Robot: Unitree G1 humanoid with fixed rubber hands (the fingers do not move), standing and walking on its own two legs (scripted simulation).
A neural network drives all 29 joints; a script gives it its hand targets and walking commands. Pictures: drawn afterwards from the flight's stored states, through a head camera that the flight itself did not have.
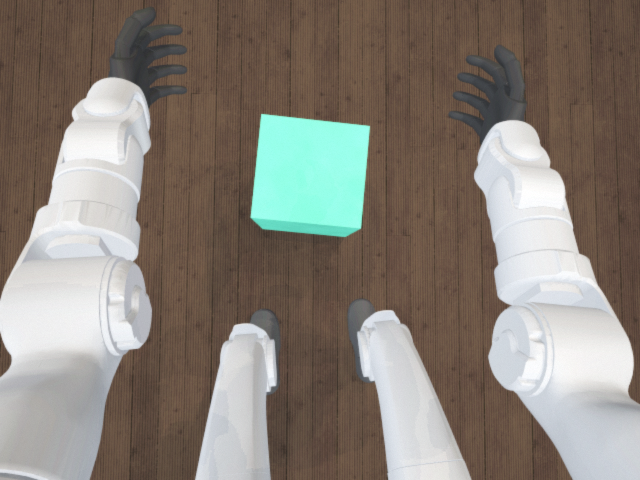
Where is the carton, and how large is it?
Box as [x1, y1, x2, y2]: [251, 114, 369, 236]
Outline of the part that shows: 261,114 251,218 262,228 345,236 360,228 369,126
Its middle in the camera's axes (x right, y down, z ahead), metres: -0.02 -0.13 +0.86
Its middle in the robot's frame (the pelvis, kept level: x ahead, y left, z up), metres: +0.51 -0.02 -0.52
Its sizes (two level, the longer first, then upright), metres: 0.210 0.200 0.250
